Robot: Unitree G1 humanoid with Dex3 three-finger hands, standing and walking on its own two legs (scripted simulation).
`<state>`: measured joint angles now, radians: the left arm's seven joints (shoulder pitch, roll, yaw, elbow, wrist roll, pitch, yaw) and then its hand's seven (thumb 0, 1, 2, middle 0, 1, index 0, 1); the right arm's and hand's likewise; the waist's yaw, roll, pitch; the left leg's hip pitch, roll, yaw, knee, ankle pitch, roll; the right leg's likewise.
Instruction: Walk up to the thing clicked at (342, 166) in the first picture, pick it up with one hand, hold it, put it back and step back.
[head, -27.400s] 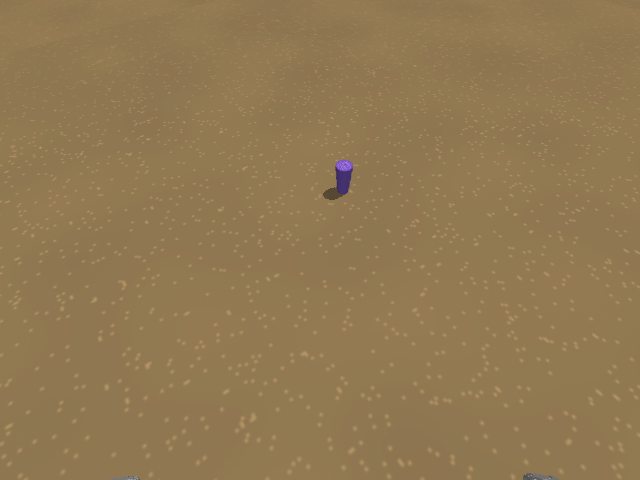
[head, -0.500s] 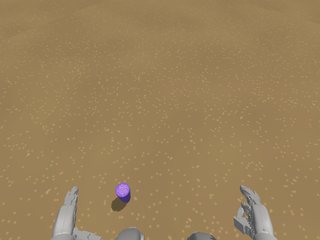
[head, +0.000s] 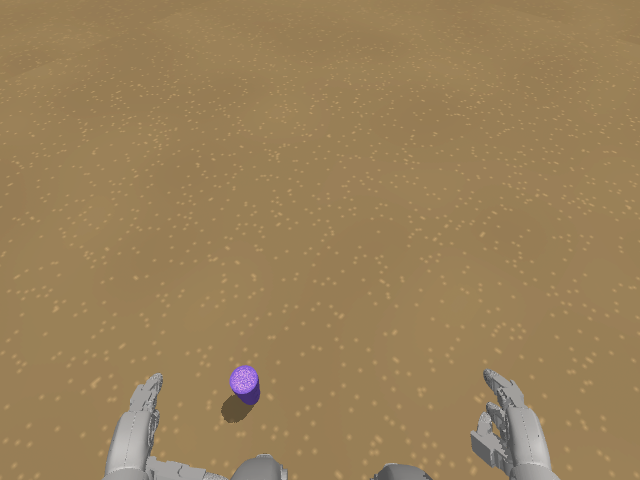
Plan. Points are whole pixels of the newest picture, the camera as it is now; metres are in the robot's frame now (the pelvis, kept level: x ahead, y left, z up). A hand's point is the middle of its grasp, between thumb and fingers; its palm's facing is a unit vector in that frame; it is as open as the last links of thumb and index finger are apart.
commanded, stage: stand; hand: left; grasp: from the side
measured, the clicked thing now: (247, 388) +0.42 +0.21 -0.65
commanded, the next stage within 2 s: none
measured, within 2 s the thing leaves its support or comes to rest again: neither
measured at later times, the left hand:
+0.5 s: hand out of the picture +0.09 +0.25 -0.11, palm faces -0.01 -0.94 -0.35, open 7.6 cm
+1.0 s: hand out of the picture +0.02 +0.26 -0.11, palm faces +0.00 -0.94 -0.34, open 7.4 cm
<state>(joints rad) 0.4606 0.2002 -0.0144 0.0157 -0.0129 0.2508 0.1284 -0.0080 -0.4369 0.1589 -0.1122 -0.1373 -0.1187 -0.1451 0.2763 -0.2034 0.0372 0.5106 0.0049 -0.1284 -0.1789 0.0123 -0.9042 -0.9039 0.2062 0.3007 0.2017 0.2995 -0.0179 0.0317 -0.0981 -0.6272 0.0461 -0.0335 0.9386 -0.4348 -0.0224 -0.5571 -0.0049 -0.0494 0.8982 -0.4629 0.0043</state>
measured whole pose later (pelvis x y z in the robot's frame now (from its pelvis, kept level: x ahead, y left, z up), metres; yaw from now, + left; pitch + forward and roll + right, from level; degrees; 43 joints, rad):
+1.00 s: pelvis -0.02 +0.01 +0.05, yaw +1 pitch -4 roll +0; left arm 0.18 0.32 0.00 1.12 0.03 -0.01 0.01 0.01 0.90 0.89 -0.20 -0.30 -0.21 -0.30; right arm 0.14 -0.31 -0.01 1.10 -0.03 0.00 0.00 0.01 -0.91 -0.90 0.21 0.30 0.20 0.30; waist 0.01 0.02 0.06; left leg -0.18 0.00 -0.02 0.41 -0.16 0.00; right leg -0.12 -0.05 -0.05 0.40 -0.20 0.03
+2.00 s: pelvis +0.01 +0.01 +0.06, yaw +1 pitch -2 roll +0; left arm 0.10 0.33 0.00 1.15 0.02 -0.01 0.00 0.01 0.90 0.89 -0.20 -0.30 -0.21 -0.30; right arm 0.10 -0.34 0.00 1.15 -0.02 -0.01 0.00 0.00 -0.91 -0.90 0.21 0.30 0.20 0.30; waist 0.00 0.00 0.06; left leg -0.13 0.00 -0.01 0.33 -0.16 0.00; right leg -0.07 -0.04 -0.05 0.31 -0.20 0.03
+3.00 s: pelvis -0.10 -0.02 +0.04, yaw +5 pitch -1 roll +2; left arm 0.13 0.32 0.06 0.87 0.04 0.02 0.02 0.01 0.90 0.89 -0.21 -0.30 -0.21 -0.30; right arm 0.12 -0.42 -0.04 0.91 0.00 0.07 -0.01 0.00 -0.91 -0.90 0.20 0.30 0.20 0.30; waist 0.02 0.06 0.20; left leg -0.47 -0.12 -0.16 1.14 -0.45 -0.02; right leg -0.32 -0.04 -0.05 0.63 -0.30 -0.03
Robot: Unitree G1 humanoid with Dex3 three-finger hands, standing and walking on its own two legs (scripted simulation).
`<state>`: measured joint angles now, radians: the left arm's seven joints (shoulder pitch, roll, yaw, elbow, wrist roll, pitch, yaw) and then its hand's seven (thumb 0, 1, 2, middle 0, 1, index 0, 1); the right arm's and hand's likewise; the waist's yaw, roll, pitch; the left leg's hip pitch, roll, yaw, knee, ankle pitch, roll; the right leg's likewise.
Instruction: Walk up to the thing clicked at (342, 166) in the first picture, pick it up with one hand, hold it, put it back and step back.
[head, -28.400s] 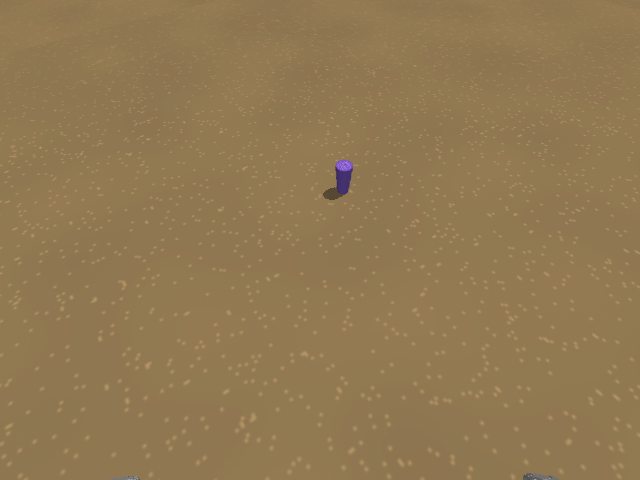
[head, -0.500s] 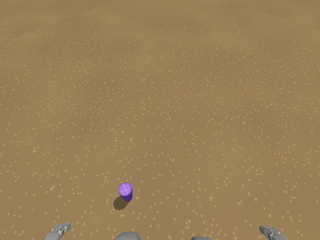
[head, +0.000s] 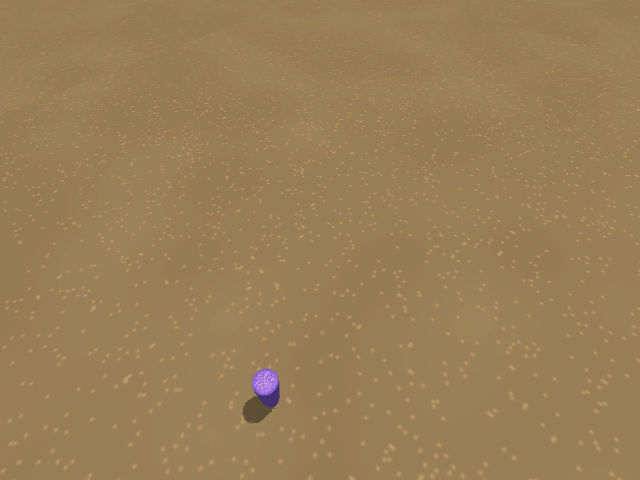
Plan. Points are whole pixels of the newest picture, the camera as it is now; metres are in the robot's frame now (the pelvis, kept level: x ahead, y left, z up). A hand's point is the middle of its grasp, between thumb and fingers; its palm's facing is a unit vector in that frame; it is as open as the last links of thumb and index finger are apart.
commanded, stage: stand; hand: left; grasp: from the side
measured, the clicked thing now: (268, 390) +0.44 +0.19 -0.70
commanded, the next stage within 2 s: step back in 1.38 s
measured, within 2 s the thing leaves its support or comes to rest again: neither
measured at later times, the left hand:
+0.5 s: hand out of the picture +0.07 +0.24 -0.16, palm faces -0.03 -0.94 -0.33, open 7.4 cm
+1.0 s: hand out of the picture +0.10 +0.24 -0.16, palm faces -0.02 -0.94 -0.33, open 7.4 cm
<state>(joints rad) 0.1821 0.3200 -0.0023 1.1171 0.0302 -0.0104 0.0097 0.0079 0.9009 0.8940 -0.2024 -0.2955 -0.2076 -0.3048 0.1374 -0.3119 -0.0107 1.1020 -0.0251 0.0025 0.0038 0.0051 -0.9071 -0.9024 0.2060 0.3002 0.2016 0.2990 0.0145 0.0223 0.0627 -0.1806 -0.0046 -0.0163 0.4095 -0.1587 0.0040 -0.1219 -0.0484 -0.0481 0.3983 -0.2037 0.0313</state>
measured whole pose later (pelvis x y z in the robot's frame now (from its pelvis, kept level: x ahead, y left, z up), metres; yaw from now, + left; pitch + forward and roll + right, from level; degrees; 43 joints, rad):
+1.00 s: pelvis +0.03 +0.00 +0.01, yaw +0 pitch -2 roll +0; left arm 0.10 0.33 0.00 1.15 0.02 -0.01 0.00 0.01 0.90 0.89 -0.20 -0.30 -0.21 -0.30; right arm 0.10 -0.34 0.00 1.15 -0.02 -0.01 0.00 0.00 -0.91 -0.90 0.21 0.30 0.20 0.30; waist 0.00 0.00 0.06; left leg -0.13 0.00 -0.01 0.33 -0.16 0.00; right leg -0.07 -0.04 -0.05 0.31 -0.20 0.03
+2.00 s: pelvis -0.08 -0.03 -0.01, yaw +4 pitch -1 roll +2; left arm 0.13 0.32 0.06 0.87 0.04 0.02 0.02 0.01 0.90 0.89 -0.21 -0.30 -0.21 -0.30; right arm 0.12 -0.42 -0.04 0.91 0.00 0.07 -0.01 0.00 -0.91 -0.90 0.20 0.30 0.20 0.30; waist 0.02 0.06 0.20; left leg -0.47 -0.12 -0.16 1.14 -0.45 -0.02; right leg -0.32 -0.04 -0.05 0.63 -0.30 -0.03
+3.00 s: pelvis -0.38 +0.02 -0.03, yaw +2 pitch -4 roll +1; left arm 0.08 0.40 0.08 0.78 0.01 0.06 0.03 0.01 0.90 0.89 -0.20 -0.30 -0.21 -0.30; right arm 0.19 -0.36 -0.04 0.90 -0.04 0.05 0.00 0.01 -0.91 -0.90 0.20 0.30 0.20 0.30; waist -0.01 -0.06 0.21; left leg -0.27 -0.05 -0.04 0.67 -0.34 0.01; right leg -0.46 -0.01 0.11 0.89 -0.45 -0.01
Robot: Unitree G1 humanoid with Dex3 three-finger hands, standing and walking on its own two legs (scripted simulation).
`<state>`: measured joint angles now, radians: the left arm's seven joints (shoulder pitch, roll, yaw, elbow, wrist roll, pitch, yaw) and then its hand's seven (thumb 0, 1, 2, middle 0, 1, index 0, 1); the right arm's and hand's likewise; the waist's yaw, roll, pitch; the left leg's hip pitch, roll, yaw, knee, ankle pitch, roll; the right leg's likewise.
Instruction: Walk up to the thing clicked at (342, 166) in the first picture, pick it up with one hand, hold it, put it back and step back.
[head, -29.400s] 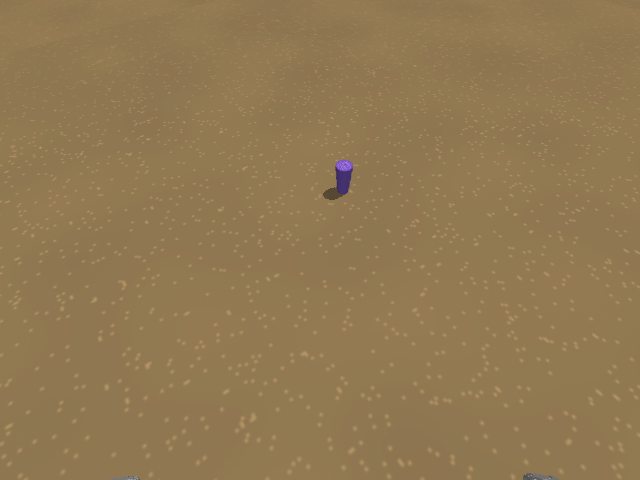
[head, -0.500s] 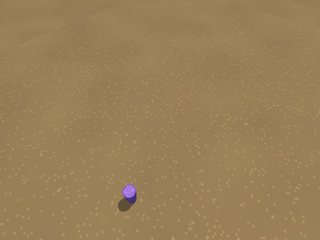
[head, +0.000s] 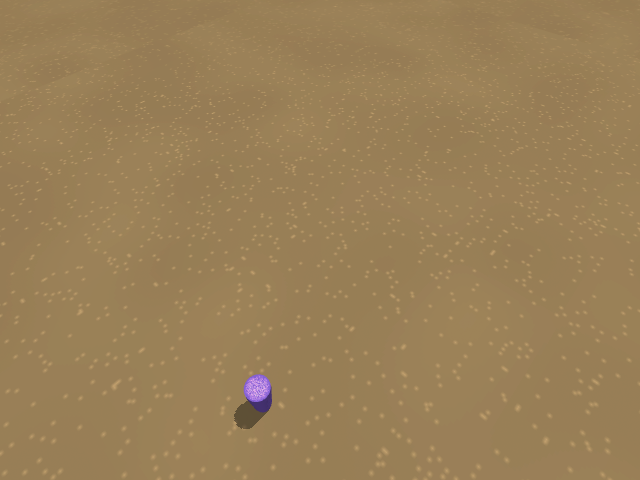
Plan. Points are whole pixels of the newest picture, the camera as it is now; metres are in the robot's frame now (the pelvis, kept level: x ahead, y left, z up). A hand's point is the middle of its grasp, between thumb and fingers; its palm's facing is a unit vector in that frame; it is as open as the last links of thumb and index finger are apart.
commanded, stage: stand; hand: left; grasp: from the side
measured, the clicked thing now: (260, 396) +0.41 +0.19 -0.71
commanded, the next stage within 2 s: step back in 0.38 s
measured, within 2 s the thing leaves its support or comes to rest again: neither
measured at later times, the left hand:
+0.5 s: hand out of the picture +0.07 +0.26 -0.16, palm faces +0.01 -0.94 -0.35, open 7.4 cm
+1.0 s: hand out of the picture -0.04 +0.24 -0.15, palm faces +0.05 -0.90 -0.44, open 7.4 cm
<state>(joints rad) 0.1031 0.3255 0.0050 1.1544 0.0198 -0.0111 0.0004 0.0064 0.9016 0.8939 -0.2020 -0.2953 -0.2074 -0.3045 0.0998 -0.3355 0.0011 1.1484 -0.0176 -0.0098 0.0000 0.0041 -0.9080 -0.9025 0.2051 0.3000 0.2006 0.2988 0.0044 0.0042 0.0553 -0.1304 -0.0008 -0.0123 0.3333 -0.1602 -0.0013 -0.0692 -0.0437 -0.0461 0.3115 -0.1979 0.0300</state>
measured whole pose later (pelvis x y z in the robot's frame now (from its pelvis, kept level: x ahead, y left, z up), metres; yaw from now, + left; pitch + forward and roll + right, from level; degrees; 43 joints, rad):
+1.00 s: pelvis -0.11 -0.03 -0.02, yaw +4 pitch -1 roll +2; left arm 0.13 0.32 0.06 0.87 0.04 0.02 0.02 0.01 0.90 0.89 -0.21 -0.30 -0.21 -0.30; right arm 0.12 -0.42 -0.04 0.91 0.00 0.07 -0.01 0.00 -0.91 -0.90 0.20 0.30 0.20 0.30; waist 0.02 0.06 0.20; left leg -0.47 -0.12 -0.16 1.14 -0.45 -0.02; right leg -0.32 -0.04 -0.05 0.63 -0.30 -0.03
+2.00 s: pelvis -0.40 +0.02 -0.03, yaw +2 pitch -4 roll +1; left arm 0.08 0.40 0.08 0.78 0.01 0.06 0.03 0.01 0.90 0.89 -0.20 -0.30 -0.21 -0.30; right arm 0.19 -0.36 -0.04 0.90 -0.04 0.05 0.00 0.01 -0.91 -0.90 0.20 0.30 0.20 0.30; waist -0.01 -0.06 0.21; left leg -0.27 -0.05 -0.04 0.67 -0.34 0.01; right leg -0.46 -0.01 0.11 0.89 -0.45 -0.01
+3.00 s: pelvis -0.67 +0.00 -0.01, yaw -2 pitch -3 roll +0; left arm 0.30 0.35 0.07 0.99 0.05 -0.01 -0.02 0.01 0.90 0.89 -0.20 -0.30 -0.21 -0.30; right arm 0.18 -0.38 -0.06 0.93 -0.04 0.02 0.02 0.01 -0.91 -0.90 0.21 0.30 0.20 0.30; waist 0.05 0.02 0.05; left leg -0.38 -0.01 -0.06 0.83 -0.45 0.01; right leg -0.17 0.02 0.03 0.53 -0.32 -0.03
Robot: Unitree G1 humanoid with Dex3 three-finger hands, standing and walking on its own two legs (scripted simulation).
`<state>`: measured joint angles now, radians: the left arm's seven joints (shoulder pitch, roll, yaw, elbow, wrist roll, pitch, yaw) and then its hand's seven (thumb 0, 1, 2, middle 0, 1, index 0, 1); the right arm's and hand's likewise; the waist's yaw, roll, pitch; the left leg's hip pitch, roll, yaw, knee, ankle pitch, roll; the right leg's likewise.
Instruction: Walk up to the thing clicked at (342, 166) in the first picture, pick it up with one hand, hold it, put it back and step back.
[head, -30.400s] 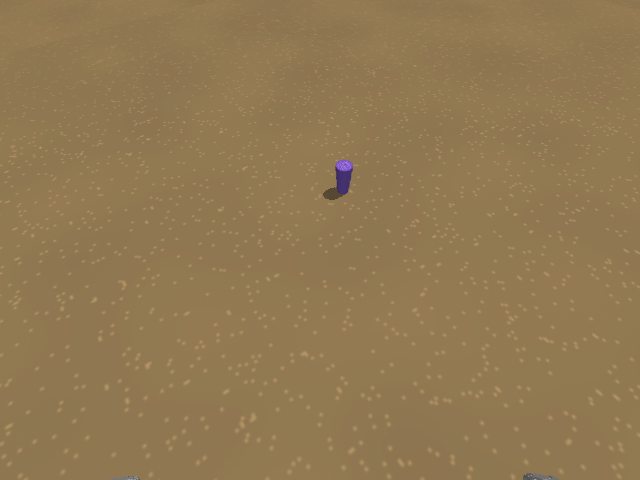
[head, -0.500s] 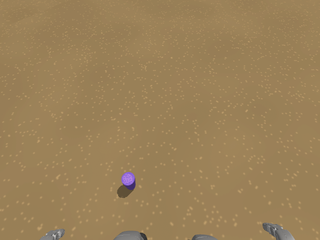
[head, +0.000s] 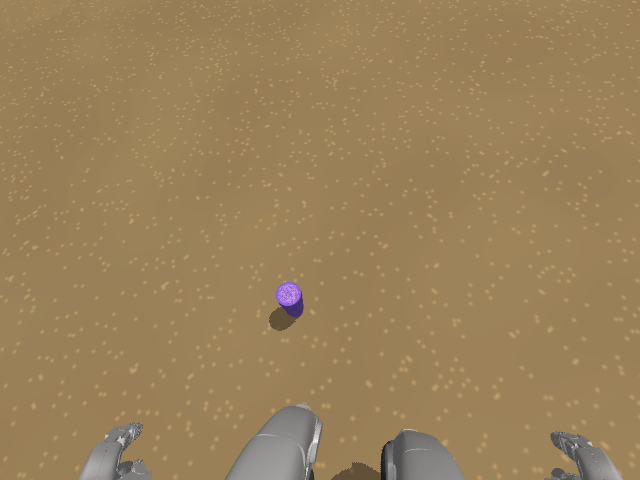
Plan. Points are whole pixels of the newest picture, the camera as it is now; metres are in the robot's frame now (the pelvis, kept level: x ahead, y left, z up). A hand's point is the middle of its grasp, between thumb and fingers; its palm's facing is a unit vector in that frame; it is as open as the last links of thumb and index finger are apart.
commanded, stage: step back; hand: left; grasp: from the side
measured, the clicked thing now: (292, 302) +0.53 +0.18 -0.69
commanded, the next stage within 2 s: none
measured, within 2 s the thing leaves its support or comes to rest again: neither
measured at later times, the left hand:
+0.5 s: hand out of the picture -0.05 +0.32 -0.16, palm faces -0.05 -0.91 -0.40, open 7.4 cm
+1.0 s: hand out of the picture -0.13 +0.33 -0.15, palm faces -0.04 -0.91 -0.40, open 7.4 cm
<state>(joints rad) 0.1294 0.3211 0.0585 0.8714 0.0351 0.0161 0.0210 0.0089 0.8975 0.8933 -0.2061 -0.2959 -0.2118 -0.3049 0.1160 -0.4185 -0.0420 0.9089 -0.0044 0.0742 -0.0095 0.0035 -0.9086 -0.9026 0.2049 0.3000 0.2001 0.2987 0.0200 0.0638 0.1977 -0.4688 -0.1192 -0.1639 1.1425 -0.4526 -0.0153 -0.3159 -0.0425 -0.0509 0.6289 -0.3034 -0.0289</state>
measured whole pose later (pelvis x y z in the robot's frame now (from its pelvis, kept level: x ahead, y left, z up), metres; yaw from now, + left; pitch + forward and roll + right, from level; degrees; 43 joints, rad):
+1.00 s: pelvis -0.29 +0.07 -0.01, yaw -3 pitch -4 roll +1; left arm 0.08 0.40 0.08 0.78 0.01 0.06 0.03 0.01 0.90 0.89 -0.20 -0.30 -0.21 -0.30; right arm 0.19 -0.36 -0.04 0.90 -0.04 0.05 0.00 0.01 -0.91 -0.90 0.20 0.30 0.20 0.30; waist -0.01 -0.06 0.21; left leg -0.27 -0.05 -0.04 0.67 -0.34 0.01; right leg -0.46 -0.01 0.11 0.89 -0.45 -0.01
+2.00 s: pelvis -0.56 +0.07 +0.01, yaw -6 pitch -3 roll +0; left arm 0.30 0.35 0.07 0.99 0.05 -0.01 -0.02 0.01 0.90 0.89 -0.20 -0.30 -0.21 -0.30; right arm 0.18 -0.38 -0.06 0.93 -0.04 0.02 0.02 0.01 -0.91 -0.90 0.21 0.30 0.20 0.30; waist 0.05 0.02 0.05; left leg -0.38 -0.01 -0.06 0.83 -0.45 0.01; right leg -0.17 0.02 0.03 0.53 -0.32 -0.03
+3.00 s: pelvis -0.48 +0.08 +0.01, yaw -5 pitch -3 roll +0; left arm 0.05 0.33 0.00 1.08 0.00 -0.02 -0.02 0.01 0.90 0.89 -0.20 -0.30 -0.21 -0.30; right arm 0.10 -0.35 0.00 1.09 -0.01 -0.02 0.01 0.01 -0.91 -0.90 0.21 0.30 0.20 0.30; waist -0.01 0.00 0.07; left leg -0.11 0.02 0.01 0.41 -0.24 -0.02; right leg -0.17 -0.02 -0.03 0.43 -0.20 0.00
